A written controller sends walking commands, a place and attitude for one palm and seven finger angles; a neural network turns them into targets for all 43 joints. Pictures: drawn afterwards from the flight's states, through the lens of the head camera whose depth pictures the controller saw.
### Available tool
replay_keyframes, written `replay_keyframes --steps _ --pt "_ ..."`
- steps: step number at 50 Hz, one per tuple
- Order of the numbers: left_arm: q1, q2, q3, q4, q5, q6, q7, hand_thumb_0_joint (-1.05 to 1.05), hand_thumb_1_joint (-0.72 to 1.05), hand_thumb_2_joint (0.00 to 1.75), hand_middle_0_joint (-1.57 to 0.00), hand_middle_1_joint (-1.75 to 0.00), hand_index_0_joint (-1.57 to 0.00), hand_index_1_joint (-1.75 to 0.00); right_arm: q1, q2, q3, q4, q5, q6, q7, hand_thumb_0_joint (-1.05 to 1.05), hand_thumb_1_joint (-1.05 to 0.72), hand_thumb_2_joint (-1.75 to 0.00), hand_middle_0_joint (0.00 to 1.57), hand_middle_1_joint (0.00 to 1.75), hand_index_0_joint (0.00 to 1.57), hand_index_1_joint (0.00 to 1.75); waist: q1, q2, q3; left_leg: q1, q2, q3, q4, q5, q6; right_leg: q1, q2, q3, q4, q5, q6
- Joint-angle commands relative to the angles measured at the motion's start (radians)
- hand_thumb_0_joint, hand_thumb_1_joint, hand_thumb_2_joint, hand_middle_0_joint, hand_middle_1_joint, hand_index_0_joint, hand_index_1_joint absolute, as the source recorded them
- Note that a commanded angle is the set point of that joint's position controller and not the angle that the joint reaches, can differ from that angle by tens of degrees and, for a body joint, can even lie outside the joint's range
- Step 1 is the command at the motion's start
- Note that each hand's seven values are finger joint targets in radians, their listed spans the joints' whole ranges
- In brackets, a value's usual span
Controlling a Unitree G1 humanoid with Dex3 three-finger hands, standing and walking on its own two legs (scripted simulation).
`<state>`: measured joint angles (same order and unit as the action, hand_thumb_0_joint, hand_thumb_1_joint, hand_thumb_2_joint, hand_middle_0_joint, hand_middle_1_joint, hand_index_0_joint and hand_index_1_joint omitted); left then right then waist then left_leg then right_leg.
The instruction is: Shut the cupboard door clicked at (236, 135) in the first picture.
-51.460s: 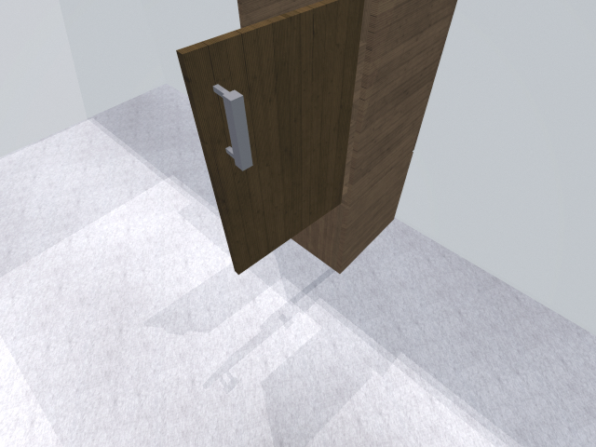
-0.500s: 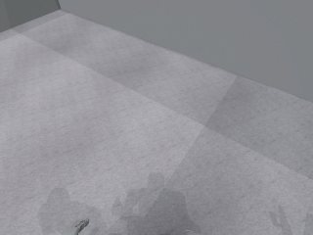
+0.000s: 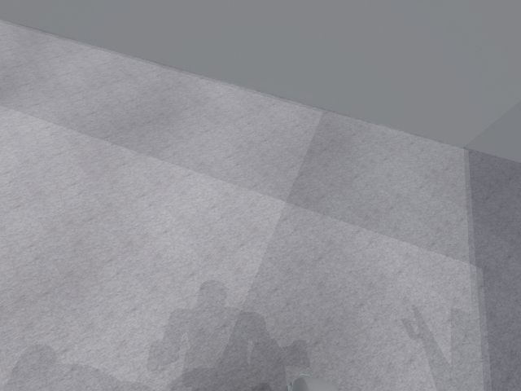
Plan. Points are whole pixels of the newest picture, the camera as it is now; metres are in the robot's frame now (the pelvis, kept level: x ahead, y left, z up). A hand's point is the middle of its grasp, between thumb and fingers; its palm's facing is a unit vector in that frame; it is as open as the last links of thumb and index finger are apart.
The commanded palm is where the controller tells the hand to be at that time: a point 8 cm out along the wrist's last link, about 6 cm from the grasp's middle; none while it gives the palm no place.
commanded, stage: turn to face it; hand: left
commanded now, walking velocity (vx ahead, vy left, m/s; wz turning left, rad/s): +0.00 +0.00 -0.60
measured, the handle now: out of the picture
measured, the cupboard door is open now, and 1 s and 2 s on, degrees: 21 21 21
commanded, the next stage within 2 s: none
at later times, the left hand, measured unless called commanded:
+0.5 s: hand (177, 373) +0.17 +0.15 -0.17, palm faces -0.29 -0.93 -0.22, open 7.4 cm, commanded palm none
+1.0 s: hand (222, 338) +0.23 +0.08 -0.15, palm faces -0.57 -0.78 -0.28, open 7.4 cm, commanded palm none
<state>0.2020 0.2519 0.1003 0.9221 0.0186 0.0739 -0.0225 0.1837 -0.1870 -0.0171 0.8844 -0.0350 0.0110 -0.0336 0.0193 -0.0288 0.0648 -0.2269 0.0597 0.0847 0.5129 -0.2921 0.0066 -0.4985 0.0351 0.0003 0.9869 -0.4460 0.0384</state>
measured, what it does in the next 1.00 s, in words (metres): steps on the spot, turning right: right foot, then left foot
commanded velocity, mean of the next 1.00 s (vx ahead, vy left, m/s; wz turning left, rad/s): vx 0.00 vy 0.00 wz -0.60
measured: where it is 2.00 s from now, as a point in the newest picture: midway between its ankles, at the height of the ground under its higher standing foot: outside the picture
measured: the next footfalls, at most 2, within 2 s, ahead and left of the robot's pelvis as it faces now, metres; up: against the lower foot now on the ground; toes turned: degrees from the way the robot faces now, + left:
right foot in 0.20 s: +0.04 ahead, -0.15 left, +0.00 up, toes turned -13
left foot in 0.52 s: +0.12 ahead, +0.10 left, +0.00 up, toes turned -16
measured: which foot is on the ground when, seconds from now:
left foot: down 0.00-0.20, up 0.22-0.50, down 0.52-0.86, up 0.88-1.00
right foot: up 0.00-0.18, down 0.20-0.52, up 0.54-0.84, down 0.86-1.00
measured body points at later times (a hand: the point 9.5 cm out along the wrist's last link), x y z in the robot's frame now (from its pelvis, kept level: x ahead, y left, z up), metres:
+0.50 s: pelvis +0.02 -0.01 -0.01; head +0.07 -0.01 +0.44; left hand +0.18 +0.20 -0.15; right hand +0.03 -0.29 -0.14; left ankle +0.07 +0.11 -0.73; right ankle +0.00 -0.14 -0.74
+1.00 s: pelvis +0.01 -0.02 -0.01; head +0.04 -0.06 +0.44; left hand +0.26 +0.12 -0.13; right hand -0.10 -0.27 -0.16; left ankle +0.07 +0.10 -0.67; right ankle -0.05 -0.11 -0.74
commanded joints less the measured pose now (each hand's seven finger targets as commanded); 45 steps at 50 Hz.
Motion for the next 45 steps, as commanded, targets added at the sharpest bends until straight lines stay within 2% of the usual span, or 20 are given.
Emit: replay_keyframes --steps 1,5,8,9,10,11,13,16,21,24,25,26,27,32,38,41,42,43,44,45 --pt "-0.063 0.04 -0.003 -0.115 0.0 -0.02 -0.015 0.0 0.9 0.9 -0.2 -0.3 -0.2 -0.3 0.057 -0.207 -0.061 -0.047 0.0 -0.014 -0.013 0.0 -0.9 -0.9 0.2 0.3 0.2 0.3 -0.044 0.201 -0.077 0.159 0.261 -0.073 -0.121 0.577 0.127 -0.015 -0.055 -0.049 -0.054 0.017 0.01" --pt "-0.069 0.042 -0.006 -0.13 0.002 -0.025 -0.018 0.0 0.9 0.9 -0.2 -0.3 -0.2 -0.3 0.049 -0.238 -0.075 -0.044 0.001 -0.006 -0.004 0.0 -0.9 -0.9 0.2 0.3 0.2 0.3 -0.048 0.244 -0.069 0.123 0.289 -0.035 -0.078 0.527 0.111 0.095 -0.042 -0.093 -0.212 0.036 -0.008" --pt "0.005 0.071 0.001 -0.115 0.004 -0.038 -0.016 0.0 0.9 0.9 -0.2 -0.3 -0.2 -0.3 0.021 -0.247 -0.082 -0.053 0.009 0.0 0.006 0.0 -0.9 -0.9 0.2 0.3 0.2 0.3 -0.002 0.2 -0.092 0.05 0.25 0.023 0.071 0.446 0.042 0.28 -0.026 -0.12 -0.458 0.235 -0.031" --pt "0.078 0.129 0.011 -0.094 0.008 -0.051 -0.01 0.0 0.9 0.9 -0.2 -0.3 -0.2 -0.3 0.015 -0.227 -0.08 -0.063 0.018 0.0 0.012 0.0 -0.9 -0.9 0.2 0.3 0.2 0.3 0.033 0.085 -0.142 -0.051 0.201 0.069 0.237 0.34 -0.01 0.442 -0.108 -0.018 -0.552 0.421 -0.068" --pt "0.139 0.238 0.033 -0.076 0.016 -0.063 0.006 0.0 0.9 0.9 -0.2 -0.3 -0.2 -0.3 -0.019 -0.142 -0.061 -0.111 0.026 0.0 0.017 0.0 -0.9 -0.9 0.2 0.3 0.2 0.3 0.061 -0.246 -0.152 -0.333 0.041 0.119 0.475 -0.225 -0.07 0.596 -0.365 0.331 -0.599 0.778 -0.182" --pt "0.179 0.262 0.031 -0.068 -0.002 -0.06 0.02 0.0 0.9 0.9 -0.2 -0.3 -0.2 -0.3 -0.07 -0.159 -0.049 -0.136 0.027 0.016 0.007 0.0 -0.9 -0.9 0.2 0.3 0.2 0.3 0.087 -0.208 -0.141 -0.374 0.018 -0.033 0.622 -0.372 -0.073 0.505 -0.45 0.406 -0.615 0.865 -0.279" --pt "0.066 0.207 0.028 -0.097 0.004 -0.051 0.041 0.0 0.9 0.9 -0.2 -0.3 -0.2 -0.3 -0.081 -0.166 -0.052 -0.123 0.026 0.018 -0.001 0.0 -0.9 -0.9 0.2 0.3 0.2 0.3 0.041 -0.212 -0.112 -0.438 0.048 -0.119 0.708 -0.267 -0.073 0.462 -0.373 0.39 -0.617 0.669 -0.285" --pt "-0.035 0.171 0.012 -0.138 0.008 -0.05 0.038 0.0 0.9 0.9 -0.2 -0.3 -0.2 -0.3 -0.03 -0.146 -0.05 -0.09 0.021 0.023 0.012 0.0 -0.9 -0.9 0.2 0.3 0.2 0.3 -0.012 -0.12 -0.122 -0.298 0.033 -0.079 0.581 -0.162 -0.087 0.336 -0.28 0.239 -0.601 0.605 -0.227" --pt "-0.047 0.194 0.021 -0.135 0.014 -0.042 0.027 0.0 0.9 0.9 -0.2 -0.3 -0.2 -0.3 0.014 -0.125 -0.048 -0.088 0.026 0.016 0.014 0.0 -0.9 -0.9 0.2 0.3 0.2 0.3 -0.018 -0.124 -0.117 -0.174 -0.025 -0.043 0.274 -0.132 -0.078 0.274 -0.243 0.298 -0.591 0.487 -0.214" --pt "-0.081 0.169 0.018 -0.137 0.001 -0.032 0.024 0.0 0.9 0.9 -0.2 -0.3 -0.2 -0.3 0.107 -0.142 -0.048 -0.062 0.027 -0.003 0.005 0.0 -0.9 -0.9 0.2 0.3 0.2 0.3 -0.064 -0.114 -0.145 0.033 -0.026 -0.046 -0.033 0.041 -0.067 0.179 -0.185 0.291 -0.504 0.427 -0.137" --pt "-0.075 0.121 0.009 -0.153 -0.008 -0.026 0.019 0.0 0.9 0.9 -0.2 -0.3 -0.2 -0.3 0.133 -0.208 -0.057 -0.061 0.019 -0.015 -0.001 0.0 -0.9 -0.9 0.2 0.3 0.2 0.3 -0.07 0.058 -0.155 0.134 0.105 -0.188 -0.166 0.041 -0.022 0.055 -0.087 0.217 -0.399 0.263 -0.081" --pt "-0.054 0.065 -0.002 -0.172 -0.013 -0.026 0.009 0.0 0.9 0.9 -0.2 -0.3 -0.2 -0.3 0.142 -0.304 -0.074 -0.071 0.004 -0.017 -0.003 0.0 -0.9 -0.9 0.2 0.3 0.2 0.3 -0.066 0.337 -0.139 0.166 0.352 -0.428 -0.247 0.124 0.087 -0.073 0.033 0.056 -0.168 -0.077 -0.024" --pt "-0.072 0.097 -0.003 -0.183 0.0 -0.03 0.006 0.0 0.9 0.9 -0.2 -0.3 -0.2 -0.3 0.139 -0.31 -0.07 -0.085 0.003 -0.013 -0.002 0.0 -0.9 -0.9 0.2 0.3 0.2 0.3 -0.073 0.286 -0.113 0.071 0.434 -0.474 -0.247 0.122 0.16 -0.052 -0.01 0.044 0.016 -0.171 -0.02" --pt "-0.086 0.066 0.003 -0.141 0.0 -0.017 -0.022 0.0 0.9 0.9 -0.2 -0.3 -0.2 -0.3 0.047 -0.223 -0.053 -0.089 0.0 -0.017 -0.015 0.0 -0.9 -0.9 0.2 0.3 0.2 0.3 -0.034 0.213 -0.087 0.128 0.279 -0.126 -0.139 0.502 0.126 -0.06 -0.067 -0.02 0.106 -0.043 0.018" --pt "-0.116 0.04 -0.009 -0.149 -0.001 -0.022 -0.023 0.0 0.9 0.9 -0.2 -0.3 -0.2 -0.3 0.095 -0.252 -0.075 -0.051 0.001 -0.006 -0.002 0.0 -0.9 -0.9 0.2 0.3 0.2 0.3 -0.064 0.26 -0.105 0.119 0.299 -0.041 -0.081 0.481 0.111 0.111 -0.036 -0.097 -0.205 -0.01 -0.005" --pt "-0.022 0.073 -0.001 -0.121 0.001 -0.034 -0.017 0.0 0.9 0.9 -0.2 -0.3 -0.2 -0.3 0.06 -0.261 -0.082 -0.055 0.011 0.001 0.007 0.0 -0.9 -0.9 0.2 0.3 0.2 0.3 -0.011 0.192 -0.119 0.016 0.268 0.029 0.058 0.343 0.034 0.32 -0.025 -0.116 -0.494 0.226 -0.031" --pt "0.046 0.137 0.011 -0.104 0.007 -0.044 -0.008 0.0 0.9 0.9 -0.2 -0.3 -0.2 -0.3 0.052 -0.227 -0.081 -0.066 0.02 0.004 0.016 0.0 -0.9 -0.9 0.2 0.3 0.2 0.3 0.023 0.063 -0.146 -0.105 0.216 0.067 0.201 0.186 -0.019 0.468 -0.126 0.012 -0.594 0.343 -0.07" --pt "0.09 0.241 0.03 -0.09 0.014 -0.054 0.007 0.0 0.9 0.9 -0.2 -0.3 -0.2 -0.3 0.001 -0.139 -0.059 -0.118 0.023 0.006 0.019 0.0 -0.9 -0.9 0.2 0.3 0.2 0.3 0.053 -0.262 -0.118 -0.377 0.054 0.12 0.422 -0.315 -0.079 0.559 -0.378 0.357 -0.652 0.596 -0.18" --pt "0.131 0.267 0.027 -0.08 -0.001 -0.052 0.017 0.0 0.9 0.9 -0.2 -0.3 -0.2 -0.3 -0.044 -0.161 -0.05 -0.138 0.023 0.021 0.013 0.0 -0.9 -0.9 0.2 0.3 0.2 0.3 0.08 -0.202 -0.106 -0.389 0.037 -0.022 0.577 -0.355 -0.075 0.447 -0.446 0.403 -0.66 0.644 -0.263" --pt "0.079 0.247 0.031 -0.087 0.003 -0.05 0.028 0.0 0.9 0.9 -0.2 -0.3 -0.2 -0.3 -0.057 -0.155 -0.056 -0.126 0.024 0.03 0.004 0.0 -0.9 -0.9 0.2 0.3 0.2 0.3 0.046 -0.264 -0.088 -0.422 0.038 -0.085 0.664 -0.308 -0.072 0.393 -0.392 0.432 -0.689 0.519 -0.263"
